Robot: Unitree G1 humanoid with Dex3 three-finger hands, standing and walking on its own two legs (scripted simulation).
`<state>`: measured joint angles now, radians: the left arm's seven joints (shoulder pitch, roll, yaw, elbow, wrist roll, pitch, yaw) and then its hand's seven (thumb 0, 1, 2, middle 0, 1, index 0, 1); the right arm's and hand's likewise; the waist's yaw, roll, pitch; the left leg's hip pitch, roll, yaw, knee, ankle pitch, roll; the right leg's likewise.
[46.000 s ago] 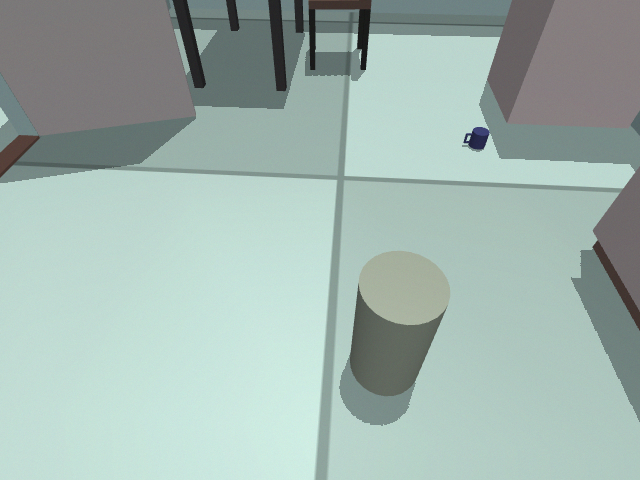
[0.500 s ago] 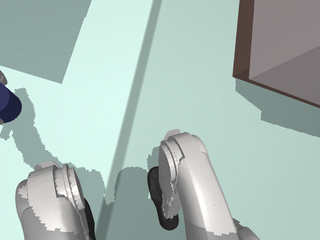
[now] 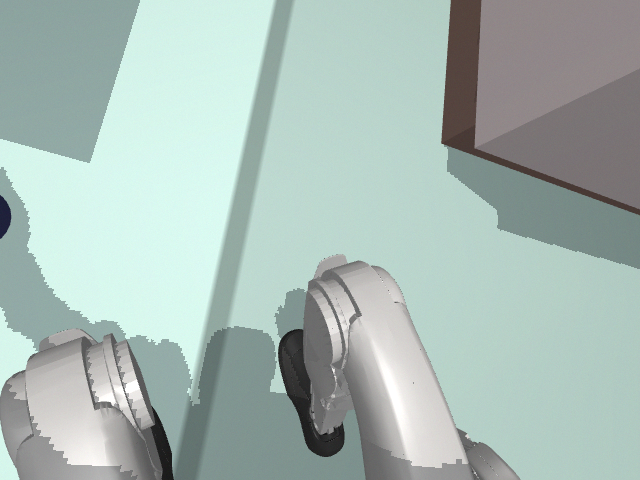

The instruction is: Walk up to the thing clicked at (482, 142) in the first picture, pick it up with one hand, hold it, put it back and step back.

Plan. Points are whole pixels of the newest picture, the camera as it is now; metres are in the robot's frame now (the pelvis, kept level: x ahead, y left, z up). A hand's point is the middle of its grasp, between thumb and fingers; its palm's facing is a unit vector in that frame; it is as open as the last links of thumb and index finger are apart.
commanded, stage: rest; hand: left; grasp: from above
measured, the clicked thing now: out of the picture +0.45 +0.32 -0.26
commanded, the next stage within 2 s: open in 0.32 s
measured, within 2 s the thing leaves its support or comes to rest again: rests again in 1.72 s
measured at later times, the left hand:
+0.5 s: hand out of the picture +0.46 +0.31 -0.22, palm faces -0.46 -0.13 -0.88, open 11.2 cm
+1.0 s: hand out of the picture +0.46 +0.31 -0.23, palm faces -0.44 -0.12 -0.89, open 13.7 cm
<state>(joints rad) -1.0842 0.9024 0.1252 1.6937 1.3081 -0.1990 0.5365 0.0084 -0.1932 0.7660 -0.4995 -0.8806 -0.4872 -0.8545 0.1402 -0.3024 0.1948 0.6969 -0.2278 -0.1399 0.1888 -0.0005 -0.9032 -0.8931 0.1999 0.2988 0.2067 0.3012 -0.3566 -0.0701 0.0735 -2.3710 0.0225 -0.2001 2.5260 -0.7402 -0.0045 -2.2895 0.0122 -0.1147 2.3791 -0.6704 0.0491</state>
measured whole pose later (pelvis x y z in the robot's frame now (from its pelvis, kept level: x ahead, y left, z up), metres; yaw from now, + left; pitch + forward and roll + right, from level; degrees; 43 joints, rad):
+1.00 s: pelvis +0.00 +0.00 +0.00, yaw -2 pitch +31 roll -13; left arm -1.10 0.97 0.10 1.71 1.30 -0.20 0.56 0.00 -0.47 0.97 -0.11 -1.05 -0.12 -1.04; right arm 0.13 -0.33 0.26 0.66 -0.25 -0.19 0.23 0.00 -0.90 -0.89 0.20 0.30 0.21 0.30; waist -0.38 -0.10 0.12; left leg -2.36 0.02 -0.23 2.54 -0.74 0.00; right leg -2.27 0.02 -0.14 2.37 -0.66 0.06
